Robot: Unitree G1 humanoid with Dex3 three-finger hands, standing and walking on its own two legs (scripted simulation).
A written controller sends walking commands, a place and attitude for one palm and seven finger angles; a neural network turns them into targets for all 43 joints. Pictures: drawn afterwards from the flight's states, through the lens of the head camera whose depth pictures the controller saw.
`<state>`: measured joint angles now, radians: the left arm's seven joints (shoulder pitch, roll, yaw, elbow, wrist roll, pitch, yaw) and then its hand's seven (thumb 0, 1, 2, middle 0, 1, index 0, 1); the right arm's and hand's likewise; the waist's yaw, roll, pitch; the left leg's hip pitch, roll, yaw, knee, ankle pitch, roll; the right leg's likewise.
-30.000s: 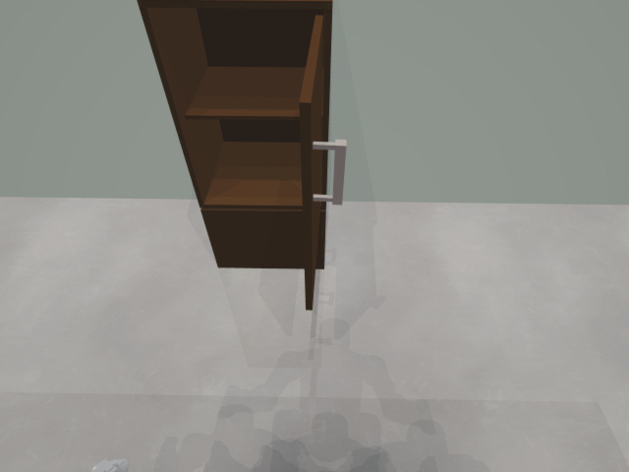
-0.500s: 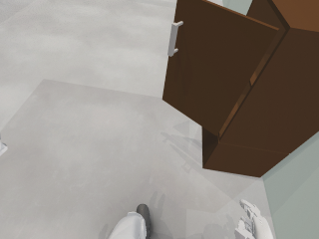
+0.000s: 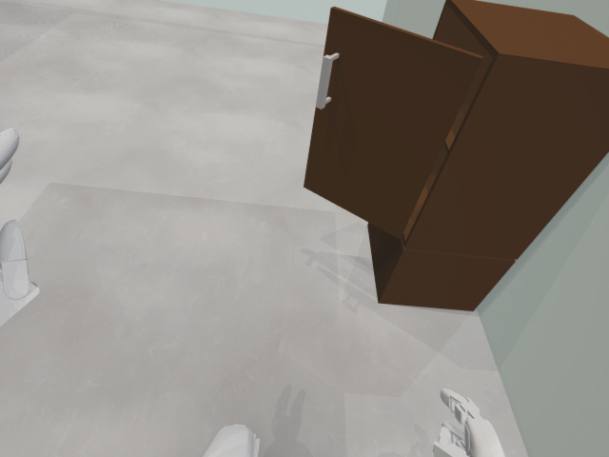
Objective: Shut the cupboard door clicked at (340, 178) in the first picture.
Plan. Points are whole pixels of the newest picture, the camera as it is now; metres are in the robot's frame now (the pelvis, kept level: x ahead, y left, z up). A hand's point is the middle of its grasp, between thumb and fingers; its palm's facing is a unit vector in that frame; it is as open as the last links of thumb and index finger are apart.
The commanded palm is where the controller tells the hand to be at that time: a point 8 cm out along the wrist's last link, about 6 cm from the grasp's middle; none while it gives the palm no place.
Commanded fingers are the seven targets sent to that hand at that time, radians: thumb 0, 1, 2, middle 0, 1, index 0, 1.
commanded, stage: stop stepping back and stand still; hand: left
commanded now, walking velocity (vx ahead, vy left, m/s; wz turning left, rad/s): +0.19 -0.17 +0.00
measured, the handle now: (327, 81) +1.04 +0.07 +0.03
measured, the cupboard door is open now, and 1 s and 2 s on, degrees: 57 57 57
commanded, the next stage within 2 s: let the arm hang, fingers relaxed in 0.40 s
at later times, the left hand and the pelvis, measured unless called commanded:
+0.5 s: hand out of the picture +0.15 +0.32 +0.20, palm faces +0.49 -0.70 -0.52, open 7.4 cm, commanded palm none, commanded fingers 0.00 0.90 0.90 -0.20 -0.30 -0.20 -0.30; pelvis -0.03 +0.04 +0.01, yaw +1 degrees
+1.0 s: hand out of the picture +0.03 +0.22 -0.15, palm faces +0.06 -0.98 -0.20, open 7.1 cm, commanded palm none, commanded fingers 0.00 0.90 0.90 -0.20 -0.30 -0.20 -0.30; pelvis -0.03 +0.04 +0.01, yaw +4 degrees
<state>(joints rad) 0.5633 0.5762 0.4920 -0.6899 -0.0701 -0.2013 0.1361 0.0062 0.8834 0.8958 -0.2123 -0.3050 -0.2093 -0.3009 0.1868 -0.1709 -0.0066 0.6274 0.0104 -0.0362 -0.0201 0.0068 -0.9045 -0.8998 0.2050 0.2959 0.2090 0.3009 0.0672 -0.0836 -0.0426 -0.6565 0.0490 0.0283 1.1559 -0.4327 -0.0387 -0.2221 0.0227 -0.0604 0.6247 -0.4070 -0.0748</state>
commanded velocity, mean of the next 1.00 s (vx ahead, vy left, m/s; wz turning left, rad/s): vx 0.05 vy -0.06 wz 0.00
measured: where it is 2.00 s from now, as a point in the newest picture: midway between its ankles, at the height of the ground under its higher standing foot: outside the picture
